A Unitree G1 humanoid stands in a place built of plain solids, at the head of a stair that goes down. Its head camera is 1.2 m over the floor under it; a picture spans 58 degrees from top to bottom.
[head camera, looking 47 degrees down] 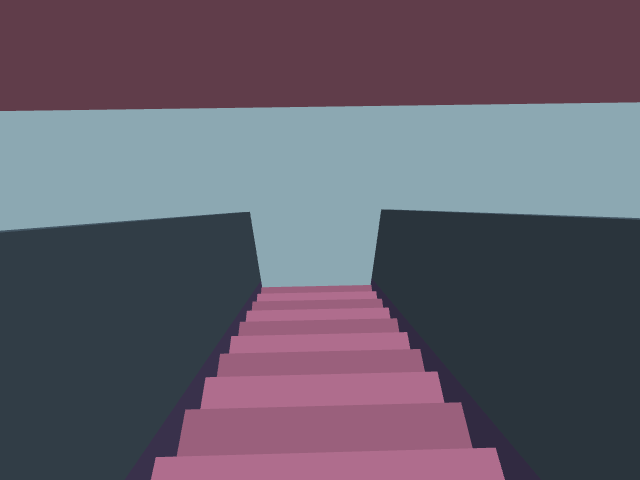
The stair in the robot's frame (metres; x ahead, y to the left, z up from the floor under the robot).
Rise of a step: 0.21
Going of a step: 0.23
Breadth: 1.04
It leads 2 degrees to the left of straight ahead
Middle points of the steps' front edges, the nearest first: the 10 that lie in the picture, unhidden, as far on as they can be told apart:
0.43 -0.02 -0.21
0.66 -0.02 -0.42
0.88 -0.01 -0.62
1.11 0.00 -0.83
1.34 0.00 -1.04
1.56 0.01 -1.25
1.79 0.01 -1.46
2.02 0.02 -1.67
2.25 0.03 -1.88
2.47 0.03 -2.09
